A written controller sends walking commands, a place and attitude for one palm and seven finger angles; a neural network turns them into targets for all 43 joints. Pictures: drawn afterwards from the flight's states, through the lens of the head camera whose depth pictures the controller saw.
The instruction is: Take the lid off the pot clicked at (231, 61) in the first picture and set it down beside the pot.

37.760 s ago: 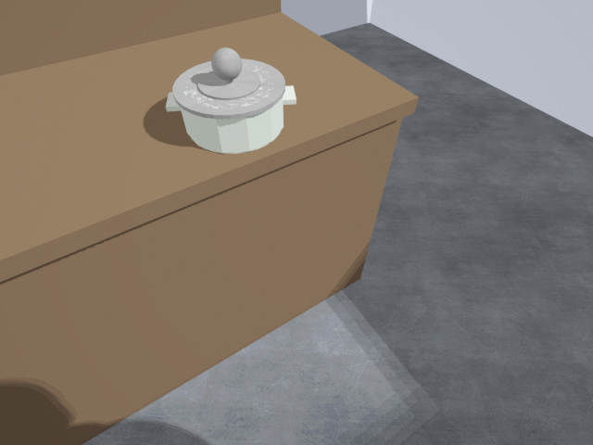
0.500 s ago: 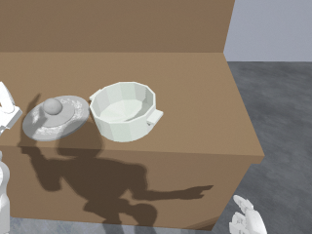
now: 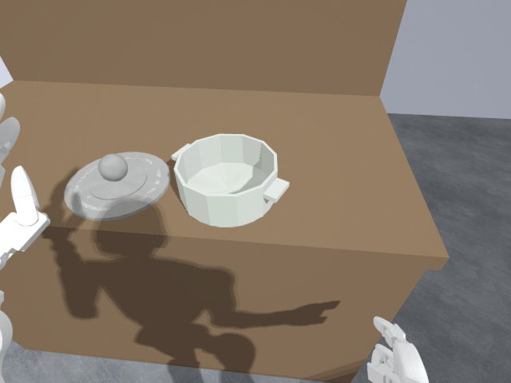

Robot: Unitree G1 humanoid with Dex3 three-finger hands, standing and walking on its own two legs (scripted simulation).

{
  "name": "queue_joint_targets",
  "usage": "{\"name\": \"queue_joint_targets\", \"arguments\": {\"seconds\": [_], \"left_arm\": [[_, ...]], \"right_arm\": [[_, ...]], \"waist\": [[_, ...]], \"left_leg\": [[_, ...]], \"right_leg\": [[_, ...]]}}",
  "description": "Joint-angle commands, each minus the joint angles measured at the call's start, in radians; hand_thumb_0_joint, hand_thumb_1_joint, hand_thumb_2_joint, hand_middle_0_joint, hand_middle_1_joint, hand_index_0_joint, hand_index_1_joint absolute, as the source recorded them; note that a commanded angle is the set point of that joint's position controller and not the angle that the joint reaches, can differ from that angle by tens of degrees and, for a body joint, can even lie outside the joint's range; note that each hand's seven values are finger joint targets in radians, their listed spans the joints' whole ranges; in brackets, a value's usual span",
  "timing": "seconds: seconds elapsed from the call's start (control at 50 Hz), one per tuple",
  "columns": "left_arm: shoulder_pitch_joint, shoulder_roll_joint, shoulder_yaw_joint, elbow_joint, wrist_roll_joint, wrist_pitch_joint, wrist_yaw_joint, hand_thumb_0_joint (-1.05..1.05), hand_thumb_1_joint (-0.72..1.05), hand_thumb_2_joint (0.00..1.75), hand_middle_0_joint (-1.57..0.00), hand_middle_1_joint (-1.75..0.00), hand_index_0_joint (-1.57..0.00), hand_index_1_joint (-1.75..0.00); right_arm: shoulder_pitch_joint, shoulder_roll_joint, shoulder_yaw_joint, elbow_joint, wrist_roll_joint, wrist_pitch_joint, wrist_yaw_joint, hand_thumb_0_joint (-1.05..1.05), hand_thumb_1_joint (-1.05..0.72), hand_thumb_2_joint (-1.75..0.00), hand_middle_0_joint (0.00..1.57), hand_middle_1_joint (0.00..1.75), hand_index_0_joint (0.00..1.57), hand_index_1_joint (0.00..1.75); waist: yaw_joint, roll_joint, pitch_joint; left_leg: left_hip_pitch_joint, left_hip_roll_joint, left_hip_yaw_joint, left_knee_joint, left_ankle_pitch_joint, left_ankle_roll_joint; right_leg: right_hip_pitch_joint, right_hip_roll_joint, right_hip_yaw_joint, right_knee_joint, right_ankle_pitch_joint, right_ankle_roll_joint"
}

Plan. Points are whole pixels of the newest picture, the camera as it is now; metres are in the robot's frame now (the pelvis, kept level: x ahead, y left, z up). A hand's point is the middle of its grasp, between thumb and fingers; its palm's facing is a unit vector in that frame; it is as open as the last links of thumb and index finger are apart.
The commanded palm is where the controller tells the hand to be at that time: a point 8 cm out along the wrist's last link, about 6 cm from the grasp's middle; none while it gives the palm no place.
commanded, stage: draw the hand back to the body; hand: left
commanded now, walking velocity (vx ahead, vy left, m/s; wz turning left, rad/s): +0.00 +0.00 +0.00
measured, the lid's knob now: (113, 167) +0.46 +0.35 +0.09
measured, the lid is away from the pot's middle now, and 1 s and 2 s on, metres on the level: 0.23 0.23 0.23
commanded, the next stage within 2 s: step back with the hand held close in 0.04 s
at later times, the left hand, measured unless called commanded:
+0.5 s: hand (49, 228) +0.19 +0.25 +0.23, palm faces +0.34 -0.81 -0.49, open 7.4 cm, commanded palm +0.12 +0.30 +0.26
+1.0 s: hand out of the picture +0.11 +0.27 +0.26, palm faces +0.46 -0.81 -0.38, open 7.4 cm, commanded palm +0.04 +0.33 +0.26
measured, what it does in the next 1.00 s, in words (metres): walks backwards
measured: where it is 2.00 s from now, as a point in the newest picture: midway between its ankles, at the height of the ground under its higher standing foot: outside the picture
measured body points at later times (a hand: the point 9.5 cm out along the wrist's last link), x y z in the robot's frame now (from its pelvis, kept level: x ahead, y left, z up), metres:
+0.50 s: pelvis -0.02 +0.03 -0.01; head +0.00 +0.05 +0.44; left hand +0.17 +0.29 +0.26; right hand +0.15 -0.22 -0.07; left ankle +0.03 +0.09 -0.75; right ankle -0.03 -0.12 -0.74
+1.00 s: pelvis -0.09 +0.05 -0.02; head -0.09 +0.07 +0.43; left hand +0.08 +0.31 +0.27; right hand +0.05 -0.20 -0.09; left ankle +0.03 +0.09 -0.75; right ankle -0.09 -0.10 -0.72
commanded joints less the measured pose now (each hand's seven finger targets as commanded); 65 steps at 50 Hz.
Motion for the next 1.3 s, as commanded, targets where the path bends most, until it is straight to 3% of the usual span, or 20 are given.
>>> {"name": "queue_joint_targets", "arguments": {"seconds": [0.0,0.12,0.14,0.18,0.26,0.36,0.44,0.52,0.6,0.66,0.7,0.8,0.88,0.92,0.98,1.08,1.16,1.2,1.24,1.28], "left_arm": [[-0.133,0.17,0.084,-0.128,-0.003,-0.035,0.015,0.0,0.9,0.9,-0.2,-0.3,-0.2,-0.3],[-0.152,0.174,0.084,-0.185,0.007,-0.042,0.022,0.0,0.9,0.9,-0.2,-0.3,-0.2,-0.3],[-0.331,0.385,0.257,-0.298,0.037,-0.095,0.041,0.0,0.9,0.9,-0.2,-0.3,-0.2,-0.3],[-0.18,0.251,0.168,-0.143,0.045,-0.106,0.034,0.0,0.9,0.9,-0.2,-0.3,-0.2,-0.3],[-0.08,0.211,0.122,-0.16,0.051,-0.105,0.02,0.0,0.9,0.9,-0.2,-0.3,-0.2,-0.3],[0.052,0.265,0.195,-0.296,0.046,-0.114,0.025,0.0,0.9,0.9,-0.2,-0.3,-0.2,-0.3],[0.143,0.303,0.26,-0.394,0.041,-0.131,0.036,0.0,0.9,0.9,-0.2,-0.3,-0.2,-0.3],[0.127,0.323,0.304,-0.447,0.039,-0.141,0.056,0.0,0.9,0.9,-0.2,-0.3,-0.2,-0.3],[0.084,0.297,0.287,-0.342,0.04,-0.135,0.068,0.0,0.9,0.9,-0.2,-0.3,-0.2,-0.3],[0.072,0.28,0.267,-0.284,0.044,-0.129,0.066,0.0,0.9,0.9,-0.2,-0.3,-0.2,-0.3],[0.046,0.277,0.248,-0.279,0.048,-0.134,0.07,0.0,0.9,0.9,-0.2,-0.3,-0.2,-0.3],[0.015,0.276,0.218,-0.271,0.058,-0.14,0.085,0.0,0.9,0.9,-0.2,-0.3,-0.2,-0.3],[0.008,0.274,0.224,-0.323,0.057,-0.157,0.089,0.0,0.9,0.9,-0.2,-0.3,-0.2,-0.3],[-0.023,0.295,0.258,-0.36,0.069,-0.162,0.091,0.0,0.9,0.9,-0.2,-0.3,-0.2,-0.3],[0.022,0.283,0.257,-0.332,0.053,-0.146,0.094,0.0,0.9,0.9,-0.2,-0.3,-0.2,-0.3],[0.066,0.265,0.214,-0.349,0.045,-0.139,0.089,0.0,0.9,0.9,-0.2,-0.3,-0.2,-0.3],[-0.057,0.344,0.22,-0.358,0.059,-0.187,0.098,0.0,0.9,0.9,-0.2,-0.3,-0.2,-0.3],[-0.083,0.303,0.187,-0.309,0.065,-0.162,0.076,0.0,0.9,0.9,-0.2,-0.3,-0.2,-0.3],[-0.085,0.28,0.171,-0.274,0.059,-0.143,0.068,0.0,0.9,0.9,-0.2,-0.3,-0.2,-0.3],[-0.093,0.269,0.175,-0.26,0.054,-0.141,0.066,0.0,0.9,0.9,-0.2,-0.3,-0.2,-0.3]], "right_arm": [[-0.164,-0.113,-0.035,-0.164,-0.004,-0.053,-0.01,0.0,-0.9,-0.9,0.2,0.3,0.2,0.3],[-0.166,-0.107,-0.03,-0.164,-0.008,-0.063,-0.006,0.0,-0.9,-0.9,0.2,0.3,0.2,0.3],[-0.166,-0.148,-0.035,-0.219,0.002,-0.047,-0.001,0.0,-0.9,-0.9,0.2,0.3,0.2,0.3],[-0.125,-0.121,-0.045,-0.197,-0.001,-0.036,0.006,0.0,-0.9,-0.9,0.2,0.3,0.2,0.3],[-0.093,-0.137,-0.066,-0.223,0.01,-0.007,0.021,0.0,-0.9,-0.9,0.2,0.3,0.2,0.3],[-0.072,-0.14,-0.074,-0.28,0.015,0.022,0.017,0.0,-0.9,-0.9,0.2,0.3,0.2,0.3],[-0.051,-0.137,-0.08,-0.302,0.01,0.015,0.019,0.0,-0.9,-0.9,0.2,0.3,0.2,0.3],[-0.02,-0.139,-0.089,-0.291,0.003,-0.023,0.019,0.0,-0.9,-0.9,0.2,0.3,0.2,0.3],[0.0,-0.139,-0.088,-0.266,0.008,-0.04,0.01,0.0,-0.9,-0.9,0.2,0.3,0.2,0.3],[0.007,-0.136,-0.101,-0.257,0.021,-0.032,0.006,0.0,-0.9,-0.9,0.2,0.3,0.2,0.3],[0.0,-0.132,-0.098,-0.258,0.023,-0.028,0.001,0.0,-0.9,-0.9,0.2,0.3,0.2,0.3],[-0.003,-0.121,-0.087,-0.249,0.014,-0.022,-0.011,0.0,-0.9,-0.9,0.2,0.3,0.2,0.3],[-0.033,-0.139,-0.077,-0.279,0.009,-0.035,-0.02,0.0,-0.9,-0.9,0.2,0.3,0.2,0.3],[-0.041,-0.143,-0.079,-0.287,-0.002,-0.048,-0.025,0.0,-0.9,-0.9,0.2,0.3,0.2,0.3],[-0.002,-0.11,-0.097,-0.256,-0.014,-0.065,0.0,0.0,-0.9,-0.9,0.2,0.3,0.2,0.3],[0.01,-0.107,-0.102,-0.228,-0.023,-0.051,0.012,0.0,-0.9,-0.9,0.2,0.3,0.2,0.3],[0.029,-0.081,-0.074,-0.193,-0.025,-0.045,-0.003,0.0,-0.9,-0.9,0.2,0.3,0.2,0.3],[-0.011,-0.105,-0.101,-0.195,0.005,-0.039,-0.011,0.0,-0.9,-0.9,0.2,0.3,0.2,0.3],[-0.039,-0.086,-0.074,-0.202,0.005,-0.028,-0.012,0.0,-0.9,-0.9,0.2,0.3,0.2,0.3],[-0.049,-0.127,-0.072,-0.216,0.003,-0.026,-0.02,0.0,-0.9,-0.9,0.2,0.3,0.2,0.3]], "waist": [[-0.009,-0.001,-0.014],[-0.013,0.031,-0.047],[-0.028,0.023,0.033],[-0.044,-0.097,0.014],[-0.06,-0.031,-0.081],[-0.048,0.012,-0.175],[-0.043,0.108,-0.217],[-0.051,0.174,-0.209],[-0.071,0.08,-0.151],[-0.088,-0.081,-0.166],[-0.097,-0.069,-0.112],[-0.107,-0.089,-0.05],[-0.092,0.117,-0.036],[-0.082,0.292,-0.071],[-0.077,0.112,-0.136],[-0.079,0.159,-0.218],[-0.106,-0.118,-0.182],[-0.116,-0.291,-0.102],[-0.125,-0.16,0.005],[-0.11,0.113,0.025]], "left_leg": [[0.099,0.036,-0.05,-0.085,0.011,-0.001],[0.11,0.031,-0.056,-0.088,0.01,-0.005],[0.006,0.045,-0.071,-0.039,-0.09,0.024],[0.006,0.031,-0.087,0.051,-0.053,0.026],[0.017,0.072,-0.087,0.055,0.093,0.025],[-0.02,0.129,-0.127,-0.002,0.317,0.037],[-0.062,0.177,-0.166,-0.039,0.355,0.045],[-0.165,0.225,-0.197,-0.086,0.17,0.062],[-0.213,0.194,-0.188,-0.007,0.046,0.043],[-0.145,0.136,-0.152,0.076,-0.049,0.01],[-0.135,0.106,-0.143,0.132,-0.2,0.002],[-0.115,0.071,-0.14,0.246,-0.194,-0.006],[-0.283,0.179,-0.291,-0.107,-0.41,0.021],[-0.498,0.295,-0.435,-0.367,-0.66,0.061],[-0.347,0.274,-0.334,-0.275,-0.385,0.08],[-0.203,0.227,-0.218,-0.211,-0.288,-0.026],[-0.04,0.047,-0.057,0.38,-0.115,-0.052],[-0.097,0.019,-0.084,0.562,-0.153,-0.049],[-0.207,0.046,-0.106,0.39,-0.156,-0.039],[-0.249,0.14,-0.235,-0.004,0.228,0.005]], "right_leg": [[-0.188,-0.001,-0.014,-0.085,0.039,-0.037],[-0.163,0.001,-0.009,-0.08,0.039,-0.04],[-0.271,-0.05,0.129,-0.121,0.054,-0.031],[-0.301,-0.105,0.177,-0.139,0.056,-0.042],[-0.257,-0.119,0.125,-0.042,0.238,-0.033],[-0.184,-0.056,0.042,0.103,0.3,0.0],[-0.191,-0.029,0.018,0.215,0.129,0.007],[-0.204,-0.024,0.015,0.318,-0.107,0.003],[-0.214,-0.048,0.034,0.19,0.012,-0.008],[-0.277,-0.089,0.074,0.107,0.109,-0.025],[-0.396,-0.126,0.113,0.042,-0.028,-0.044],[-0.552,-0.174,0.142,-0.011,-0.13,-0.068],[-0.404,-0.016,0.015,0.174,-0.196,-0.02],[-0.203,0.074,0.0,0.532,-0.216,0.003],[-0.291,0.048,0.023,0.585,-0.283,-0.008],[-0.193,0.015,-0.025,0.143,-0.193,-0.046],[-0.479,-0.308,0.182,-0.105,0.194,-0.129],[-0.549,-0.302,0.111,-0.046,0.179,-0.133],[-0.477,-0.265,0.072,0.064,0.353,-0.105],[-0.398,-0.054,-0.016,0.274,0.222,-0.013]]}}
